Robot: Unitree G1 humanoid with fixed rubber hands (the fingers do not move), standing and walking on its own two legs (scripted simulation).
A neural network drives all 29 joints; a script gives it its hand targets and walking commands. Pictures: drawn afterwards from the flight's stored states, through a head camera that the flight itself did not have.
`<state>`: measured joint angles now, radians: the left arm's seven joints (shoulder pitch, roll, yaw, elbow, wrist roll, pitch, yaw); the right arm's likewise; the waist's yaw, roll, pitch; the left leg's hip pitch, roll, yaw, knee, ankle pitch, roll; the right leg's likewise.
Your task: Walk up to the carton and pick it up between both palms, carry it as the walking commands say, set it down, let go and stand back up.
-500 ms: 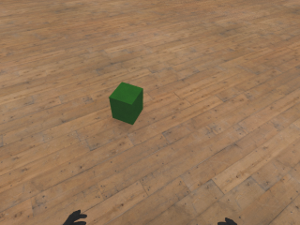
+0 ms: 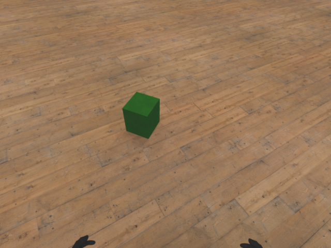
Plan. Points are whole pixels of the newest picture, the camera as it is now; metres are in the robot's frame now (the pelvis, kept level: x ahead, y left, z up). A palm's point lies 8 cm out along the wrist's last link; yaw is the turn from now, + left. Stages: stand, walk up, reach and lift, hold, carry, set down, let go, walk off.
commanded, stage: stand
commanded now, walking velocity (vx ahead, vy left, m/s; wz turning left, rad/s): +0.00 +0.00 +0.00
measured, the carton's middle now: (142, 115) +1.17 +0.18 -0.64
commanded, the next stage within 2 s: walk up in 0.50 s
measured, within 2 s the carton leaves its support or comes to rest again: neither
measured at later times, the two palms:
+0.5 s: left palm out of the picture +0.09 +0.23 -0.11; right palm out of the picture +0.07 -0.24 -0.11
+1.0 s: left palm out of the picture +0.02 +0.35 -0.11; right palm (239, 231) +0.20 -0.18 -0.08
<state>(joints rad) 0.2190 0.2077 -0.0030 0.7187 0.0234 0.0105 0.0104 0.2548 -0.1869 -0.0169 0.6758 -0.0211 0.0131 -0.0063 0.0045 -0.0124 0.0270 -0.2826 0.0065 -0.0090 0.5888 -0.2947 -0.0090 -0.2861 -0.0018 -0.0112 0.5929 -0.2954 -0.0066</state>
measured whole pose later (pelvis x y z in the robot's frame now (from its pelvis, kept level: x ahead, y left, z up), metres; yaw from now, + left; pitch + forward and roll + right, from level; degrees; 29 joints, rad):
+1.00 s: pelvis +0.05 +0.06 +0.01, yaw +5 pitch +2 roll +0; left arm 0.37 0.32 0.08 0.93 0.03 -0.05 0.00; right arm 0.23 -0.26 -0.06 0.74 -0.02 -0.03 0.07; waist 0.05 -0.03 -0.06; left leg -0.39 0.07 0.08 0.65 -0.35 -0.02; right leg -0.17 -0.16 -0.12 0.45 -0.31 0.06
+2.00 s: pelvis +0.55 +0.10 +0.01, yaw +7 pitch +0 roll +2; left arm 0.49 0.16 0.01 1.03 0.02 -0.09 0.00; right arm 0.09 -0.20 -0.03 0.92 -0.02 -0.01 0.06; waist 0.08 0.04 0.06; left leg -0.55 0.08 0.13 0.62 -0.04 -0.04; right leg 0.04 -0.12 -0.13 0.30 -0.34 0.06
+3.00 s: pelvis +0.68 +0.09 +0.02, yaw +8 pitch +0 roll +6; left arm 0.31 0.21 0.01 1.03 0.02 -0.01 0.07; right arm 0.23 -0.28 -0.10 1.00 -0.04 0.09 0.01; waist 0.03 0.05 0.05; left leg -0.46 -0.01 -0.05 1.09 -0.28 -0.08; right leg -0.27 -0.14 -0.10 0.43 -0.16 -0.01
